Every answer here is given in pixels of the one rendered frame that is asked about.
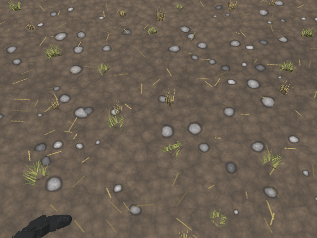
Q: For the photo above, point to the left robot hand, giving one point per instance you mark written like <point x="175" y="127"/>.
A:
<point x="42" y="225"/>

